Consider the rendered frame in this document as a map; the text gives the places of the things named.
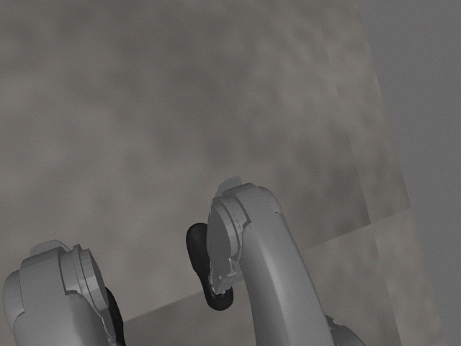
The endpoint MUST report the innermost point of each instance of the right robot foot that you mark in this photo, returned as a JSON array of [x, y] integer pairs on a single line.
[[197, 249]]

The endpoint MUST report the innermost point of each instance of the left robot foot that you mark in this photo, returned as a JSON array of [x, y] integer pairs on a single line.
[[116, 319]]

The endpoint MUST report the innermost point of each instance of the right robot hand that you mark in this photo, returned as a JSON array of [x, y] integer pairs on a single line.
[[342, 335]]

